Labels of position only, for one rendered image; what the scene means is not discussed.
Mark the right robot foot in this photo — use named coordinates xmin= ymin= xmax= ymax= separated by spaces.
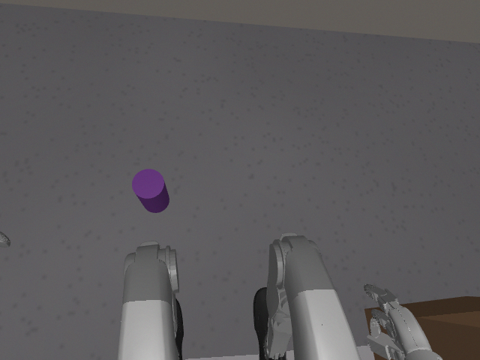
xmin=253 ymin=287 xmax=286 ymax=360

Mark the right robot hand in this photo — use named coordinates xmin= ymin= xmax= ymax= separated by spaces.
xmin=364 ymin=284 xmax=432 ymax=360

